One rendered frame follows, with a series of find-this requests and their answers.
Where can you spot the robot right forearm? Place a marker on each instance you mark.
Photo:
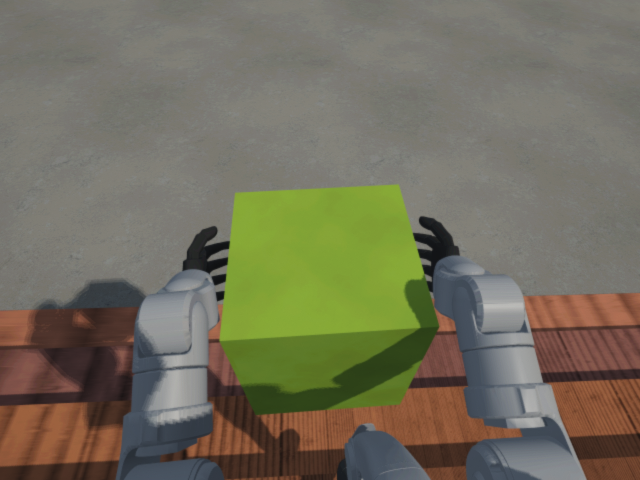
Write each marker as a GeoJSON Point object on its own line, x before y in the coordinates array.
{"type": "Point", "coordinates": [505, 386]}

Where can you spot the right robot shin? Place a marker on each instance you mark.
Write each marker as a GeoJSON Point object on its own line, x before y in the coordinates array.
{"type": "Point", "coordinates": [363, 428]}

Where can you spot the carton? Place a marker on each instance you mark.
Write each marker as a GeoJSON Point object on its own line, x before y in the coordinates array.
{"type": "Point", "coordinates": [326, 304]}

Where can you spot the robot right hand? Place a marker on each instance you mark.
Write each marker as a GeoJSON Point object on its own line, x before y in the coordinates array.
{"type": "Point", "coordinates": [442, 245]}

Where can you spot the left robot upper arm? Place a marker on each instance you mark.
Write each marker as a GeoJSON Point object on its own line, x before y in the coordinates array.
{"type": "Point", "coordinates": [191, 469]}

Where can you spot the right robot upper arm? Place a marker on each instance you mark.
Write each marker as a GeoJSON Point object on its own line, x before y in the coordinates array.
{"type": "Point", "coordinates": [521, 458]}

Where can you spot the robot left forearm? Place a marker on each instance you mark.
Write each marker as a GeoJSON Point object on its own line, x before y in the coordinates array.
{"type": "Point", "coordinates": [169, 408]}

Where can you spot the right robot thigh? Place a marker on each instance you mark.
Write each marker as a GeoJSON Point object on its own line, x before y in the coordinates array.
{"type": "Point", "coordinates": [376, 455]}

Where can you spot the robot left hand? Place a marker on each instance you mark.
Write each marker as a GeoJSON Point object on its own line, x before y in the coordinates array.
{"type": "Point", "coordinates": [197, 256]}

